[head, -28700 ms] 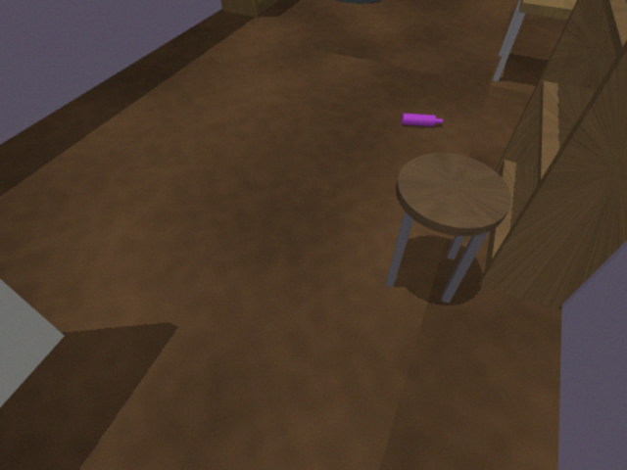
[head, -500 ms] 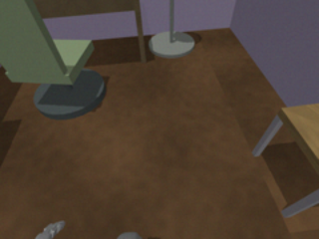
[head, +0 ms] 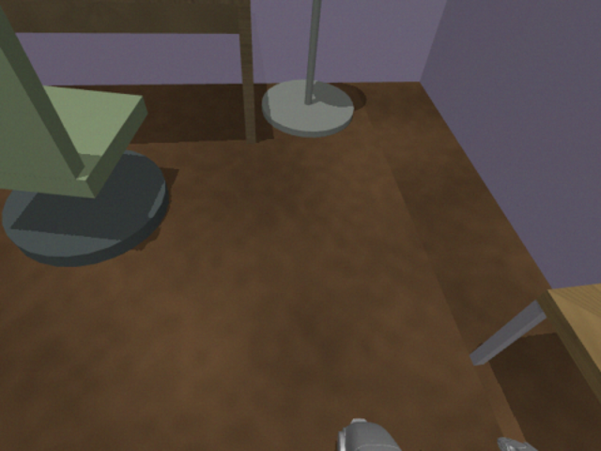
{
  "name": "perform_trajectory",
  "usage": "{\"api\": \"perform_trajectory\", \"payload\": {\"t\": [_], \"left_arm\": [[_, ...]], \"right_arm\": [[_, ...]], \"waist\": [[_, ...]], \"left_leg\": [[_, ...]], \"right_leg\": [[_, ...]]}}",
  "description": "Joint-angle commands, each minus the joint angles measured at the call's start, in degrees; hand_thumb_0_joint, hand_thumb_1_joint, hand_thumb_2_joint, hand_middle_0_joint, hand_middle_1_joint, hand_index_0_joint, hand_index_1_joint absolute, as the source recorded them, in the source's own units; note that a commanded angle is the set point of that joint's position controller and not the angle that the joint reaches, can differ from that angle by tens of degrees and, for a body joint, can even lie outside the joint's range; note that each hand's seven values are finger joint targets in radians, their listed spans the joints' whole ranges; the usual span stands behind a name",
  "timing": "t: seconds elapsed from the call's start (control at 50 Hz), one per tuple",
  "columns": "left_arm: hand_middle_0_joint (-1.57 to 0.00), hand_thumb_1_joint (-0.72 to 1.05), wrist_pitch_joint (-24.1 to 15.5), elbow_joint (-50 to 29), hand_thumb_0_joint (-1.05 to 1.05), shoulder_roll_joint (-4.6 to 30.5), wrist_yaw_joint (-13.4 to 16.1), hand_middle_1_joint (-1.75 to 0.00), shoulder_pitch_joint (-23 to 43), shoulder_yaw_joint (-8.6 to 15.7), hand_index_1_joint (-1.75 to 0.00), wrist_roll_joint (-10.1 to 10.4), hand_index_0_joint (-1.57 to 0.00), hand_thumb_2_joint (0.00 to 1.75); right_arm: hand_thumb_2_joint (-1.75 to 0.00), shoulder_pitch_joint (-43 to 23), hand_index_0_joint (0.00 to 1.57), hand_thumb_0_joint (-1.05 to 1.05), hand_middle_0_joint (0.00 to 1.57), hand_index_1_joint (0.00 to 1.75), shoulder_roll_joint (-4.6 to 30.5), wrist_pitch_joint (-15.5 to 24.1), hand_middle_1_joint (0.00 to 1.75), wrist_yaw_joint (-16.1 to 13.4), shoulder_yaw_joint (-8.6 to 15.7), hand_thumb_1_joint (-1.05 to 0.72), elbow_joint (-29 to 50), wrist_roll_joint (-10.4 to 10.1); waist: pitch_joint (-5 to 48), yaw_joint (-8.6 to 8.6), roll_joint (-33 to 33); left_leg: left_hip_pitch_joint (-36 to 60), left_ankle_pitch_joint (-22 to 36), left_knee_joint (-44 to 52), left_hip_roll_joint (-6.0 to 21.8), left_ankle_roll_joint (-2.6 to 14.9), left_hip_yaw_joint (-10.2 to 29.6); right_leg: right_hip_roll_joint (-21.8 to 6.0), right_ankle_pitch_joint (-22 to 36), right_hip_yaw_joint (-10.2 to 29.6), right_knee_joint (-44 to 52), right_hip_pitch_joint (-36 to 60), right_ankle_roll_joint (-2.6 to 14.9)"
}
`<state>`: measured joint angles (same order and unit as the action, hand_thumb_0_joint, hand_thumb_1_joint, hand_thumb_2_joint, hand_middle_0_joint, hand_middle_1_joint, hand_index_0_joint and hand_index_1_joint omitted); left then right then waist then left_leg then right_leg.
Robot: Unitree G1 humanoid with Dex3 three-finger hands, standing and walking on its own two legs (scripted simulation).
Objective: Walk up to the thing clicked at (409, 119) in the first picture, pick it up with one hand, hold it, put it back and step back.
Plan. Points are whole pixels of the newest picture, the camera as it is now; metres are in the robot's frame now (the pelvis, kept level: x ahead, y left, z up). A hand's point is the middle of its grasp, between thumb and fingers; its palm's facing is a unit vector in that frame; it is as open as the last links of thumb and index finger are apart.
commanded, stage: walk up
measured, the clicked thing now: out of the picture -0.66 -0.48 -0.74
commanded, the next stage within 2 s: none
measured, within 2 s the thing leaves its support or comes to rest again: neither
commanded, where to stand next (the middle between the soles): +0.68 +0.00 m, yaw +2 degrees
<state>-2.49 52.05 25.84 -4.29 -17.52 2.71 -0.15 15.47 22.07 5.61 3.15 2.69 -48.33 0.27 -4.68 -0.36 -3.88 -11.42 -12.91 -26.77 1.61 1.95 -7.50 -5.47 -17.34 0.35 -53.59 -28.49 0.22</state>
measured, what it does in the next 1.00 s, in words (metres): walks ahead: right foot, then left foot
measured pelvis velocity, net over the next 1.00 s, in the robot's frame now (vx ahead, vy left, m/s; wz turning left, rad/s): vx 0.40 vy -0.02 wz -0.14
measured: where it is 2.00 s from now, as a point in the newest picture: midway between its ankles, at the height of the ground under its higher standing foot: (267, 318)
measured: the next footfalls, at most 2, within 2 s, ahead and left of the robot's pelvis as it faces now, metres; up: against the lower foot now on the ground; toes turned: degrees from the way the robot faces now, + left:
right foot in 0.20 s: +0.25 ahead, -0.16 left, +0.00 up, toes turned -5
left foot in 0.64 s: +0.43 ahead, +0.10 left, +0.00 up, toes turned +8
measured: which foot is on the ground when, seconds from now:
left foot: down 0.00-0.22, up 0.24-0.62, down 0.64-1.00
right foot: up 0.00-0.18, down 0.20-0.66, up 0.68-1.00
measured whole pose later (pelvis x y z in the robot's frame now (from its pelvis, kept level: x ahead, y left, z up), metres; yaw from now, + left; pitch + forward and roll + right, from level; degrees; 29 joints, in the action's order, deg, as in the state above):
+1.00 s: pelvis +0.40 -0.02 +0.00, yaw -8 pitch -3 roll +1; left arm 1.3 50.9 24.1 -4.9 -20.7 2.6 -0.1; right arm 11.5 24.3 2.3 4.6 4.8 -43.6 0.8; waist -5.4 -0.4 1.5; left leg -6.0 -17.7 -27.4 5.0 0.1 -14.8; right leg -8.8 -11.2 -4.3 -46.0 -30.4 -0.6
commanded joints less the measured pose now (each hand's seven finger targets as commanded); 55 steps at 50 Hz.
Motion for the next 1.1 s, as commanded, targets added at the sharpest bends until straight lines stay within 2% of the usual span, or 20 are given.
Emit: {"api": "perform_trajectory", "payload": {"t": [0.0,0.1,0.16,0.2,0.24,0.32,0.52,0.6,0.62,0.64,0.66,0.72,0.76,0.8,0.86,1.0,1.02,1.04,1.06,1.08], "left_arm": [[-0.20,0.90,-1.3,-4.8,0.00,9.4,-0.4,-0.30,2.4,3.4,-0.30,-0.8,-0.20,0.90],[-0.20,0.90,-1.9,-4.0,0.00,8.9,-0.7,-0.30,4.4,4.2,-0.30,-0.7,-0.20,0.90],[-0.20,0.90,-3.0,-1.5,0.00,11.5,0.6,-0.30,-4.7,5.6,-0.30,-0.8,-0.20,0.90],[-0.20,0.90,-3.7,-2.0,0.00,20.2,1.8,-0.30,-10.6,7.4,-0.30,-0.4,-0.20,0.90],[-0.20,0.90,-3.3,-3.7,0.00,17.2,2.3,-0.30,-4.9,6.3,-0.30,0.9,-0.20,0.90],[-0.20,0.90,-3.7,-5.6,0.00,12.6,2.5,-0.30,0.3,4.7,-0.30,0.6,-0.20,0.90],[-0.20,0.90,-3.6,-7.9,0.00,13.8,1.9,-0.30,-0.4,5.1,-0.30,-0.3,-0.20,0.90],[-0.20,0.90,-3.0,-8.0,0.00,12.0,2.2,-0.30,-0.3,3.6,-0.30,-0.6,-0.20,0.90],[-0.20,0.90,-2.9,-8.3,0.00,8.6,2.4,-0.30,-2.7,2.3,-0.30,-0.3,-0.20,0.90],[-0.20,0.90,-2.5,-8.5,0.00,5.6,2.3,-0.30,-4.3,1.8,-0.30,0.5,-0.20,0.90],[-0.20,0.90,-1.9,-6.9,0.00,12.3,3.3,-0.30,-2.5,3.2,-0.30,-0.1,-0.20,0.90],[-0.20,0.90,-1.6,-3.7,0.00,11.6,3.0,-0.30,-5.7,2.8,-0.30,0.7,-0.20,0.90],[-0.20,0.90,-1.2,-2.5,0.00,10.8,2.3,-0.30,-6.9,2.9,-0.30,0.4,-0.20,0.90],[-0.20,0.90,1.3,-5.2,0.00,9.9,1.2,-0.30,-6.0,2.6,-0.30,0.7,-0.20,0.90],[-0.20,0.90,2.5,-6.5,0.00,11.8,0.4,-0.30,0.5,3.8,-0.30,-0.3,-0.20,0.90],[-0.20,0.90,1.5,-5.6,0.00,10.9,1.6,-0.30,-8.0,4.8,-0.30,-0.4,-0.20,0.90],[-0.20,0.90,1.1,-5.3,0.00,11.6,2.4,-0.30,-11.7,5.4,-0.30,-0.7,-0.20,0.90],[-0.20,0.90,0.3,-3.4,0.00,13.5,3.6,-0.30,-19.6,6.5,-0.30,-1.0,-0.20,0.90],[-0.20,0.90,-0.6,-4.1,0.00,17.3,5.0,-0.30,-23.4,7.4,-0.30,-1.4,-0.20,0.90],[-0.20,0.90,-1.3,-6.5,0.00,19.4,5.9,-0.30,-21.5,7.0,-0.30,-1.5,-0.20,0.90]], "right_arm": [[-0.90,0.5,0.20,0.00,0.20,0.30,17.4,1.1,0.30,-0.8,5.5,-0.90,4.1,-0.1],[-0.90,0.3,0.20,0.00,0.20,0.30,17.6,0.5,0.30,-0.7,5.2,-0.90,4.1,-0.3],[-0.90,2.1,0.20,0.00,0.20,0.30,13.5,0.0,0.30,-1.0,3.5,-0.90,4.2,0.2],[-0.90,3.0,0.20,0.00,0.20,0.30,12.0,-0.1,0.30,-1.3,2.6,-0.90,5.2,-0.4],[-0.90,1.6,0.20,0.00,0.20,0.30,14.7,-0.9,0.30,-1.9,3.4,-0.90,2.7,-0.7],[-0.90,5.3,0.20,0.00,0.20,0.30,13.4,-1.5,0.30,-0.6,3.5,-0.90,-0.3,-0.2],[-0.90,-4.4,0.20,0.00,0.20,0.30,11.5,-1.2,0.30,1.4,3.9,-0.90,2.6,0.9],[-0.90,4.1,0.20,0.00,0.20,0.30,14.1,-0.4,0.30,0.4,5.1,-0.90,-0.2,1.1],[-0.90,11.3,0.20,0.00,0.20,0.30,17.5,0.1,0.30,-0.5,6.3,-0.90,-1.6,1.8],[-0.90,12.4,0.20,0.00,0.20,0.30,22.6,0.4,0.30,-1.0,7.4,-0.90,0.2,1.6],[-0.90,10.3,0.20,0.00,0.20,0.30,22.8,0.1,0.30,-1.0,7.7,-0.90,1.1,-0.5],[-0.90,2.9,0.20,0.00,0.20,0.30,16.6,0.1,0.30,-1.7,5.3,-0.90,3.0,-0.6],[-0.90,1.8,0.20,0.00,0.20,0.30,15.8,0.4,0.30,-1.7,4.8,-0.90,2.9,-0.4],[-0.90,-6.5,0.20,0.00,0.20,0.30,15.3,-0.2,0.30,-0.6,5.8,-0.90,7.6,0.3],[-0.90,-5.3,0.20,0.00,0.20,0.30,16.5,-1.0,0.30,0.0,6.8,-0.90,8.9,0.3],[-0.90,-10.2,0.20,0.00,0.20,0.30,16.1,-4.1,0.30,1.7,7.3,-0.90,12.2,0.9],[-0.90,-10.7,0.20,0.00,0.20,0.30,15.8,-4.6,0.30,1.7,7.1,-0.90,12.6,1.1],[-0.90,-11.4,0.20,0.00,0.20,0.30,14.1,-5.0,0.30,1.9,6.6,-0.90,13.0,1.2],[-0.90,-10.7,0.20,0.00,0.20,0.30,11.0,-5.0,0.30,1.9,5.4,-0.90,14.0,0.6],[-0.90,-10.7,0.20,0.00,0.20,0.30,8.8,-5.1,0.30,2.1,4.4,-0.90,15.4,0.1]], "waist": [[1.1,1.52,11.3],[1.6,0.53,10.0],[7.1,-4.56,0.4],[8.6,-6.90,-12.7],[3.7,-4.42,-2.3],[2.3,-0.77,-5.5],[0.6,-2.43,-2.1],[4.5,3.24,5.6],[9.3,6.46,16.2],[8.9,5.77,24.4],[8.5,5.78,14.3],[3.8,1.16,9.8],[2.9,0.43,12.4],[2.4,0.77,19.8],[-0.7,2.66,14.4],[2.9,-1.63,9.8],[4.9,-4.18,6.5],[7.8,-8.86,-1.2],[5.1,-10.69,-11.7],[1.3,-7.71,-16.1]], "left_leg": [[1.5,-7.2,14.8,14.7,11.07,12.0],[-3.4,-4.0,9.4,13.4,8.55,9.4],[-7.8,4.7,-12.4,7.6,4.88,3.8],[-27.9,-17.1,-38.2,-3.6,0.27,3.2],[-26.3,-11.8,-42.8,1.8,0.12,12.8],[-20.0,-4.4,-33.2,3.3,-0.70,10.2],[-12.0,4.8,-8.3,3.9,-1.54,5.1],[6.7,-0.8,-4.8,0.1,0.88,2.8],[15.8,-9.9,1.8,5.9,4.10,13.1],[21.1,-18.0,11.8,20.9,9.24,43.2],[15.4,-18.2,13.0,23.7,13.32,46.3],[7.4,-5.5,11.2,16.3,9.32,24.2],[1.3,-0.5,12.3,14.2,9.05,17.0],[5.2,-8.8,15.2,18.3,9.16,9.2],[-0.1,-16.3,18.3,20.5,9.19,8.3],[-3.7,-14.8,2.3,15.0,5.93,-3.0],[-4.6,-6.2,-7.2,13.1,5.28,-5.1],[-8.6,2.2,-24.5,9.2,3.52,-6.7],[-20.0,-7.0,-38.9,3.5,0.57,-5.0],[-31.1,-22.8,-45.7,-1.6,-2.03,1.7]], "right_leg": [[-2.8,5.9,-0.7,10.9,-1.7,-0.06],[0.8,9.8,-5.0,18.5,9.9,1.07],[2.7,2.8,-4.1,24.4,27.2,3.09],[-19.9,-7.3,36.0,39.8,37.5,13.81],[-18.1,-0.9,27.0,38.4,27.8,14.23],[-9.9,9.5,8.4,38.7,19.3,11.20],[-10.3,-2.9,2.7,38.6,15.4,11.50],[-6.9,9.7,-2.1,21.0,8.7,8.37],[-2.6,11.4,-5.7,2.2,3.4,5.74],[7.9,-11.1,-5.2,-10.2,-12.4,2.26],[4.1,-13.3,2.3,-14.7,-10.5,3.15],[0.1,-4.0,5.1,-11.3,-7.1,2.56],[-0.3,-1.6,3.0,-6.9,-2.2,1.08],[-4.3,0.2,0.4,-5.0,-6.9,-0.35],[-5.8,2.1,-0.6,0.5,-4.9,-1.49],[-1.0,6.3,-9.0,11.3,11.1,-0.22],[0.7,4.0,-9.4,14.6,16.1,0.77],[2.4,1.3,-6.0,18.3,24.6,2.46],[-2.9,-4.5,9.8,28.3,28.9,6.33],[-10.2,1.6,29.7,32.5,28.4,10.31]]}}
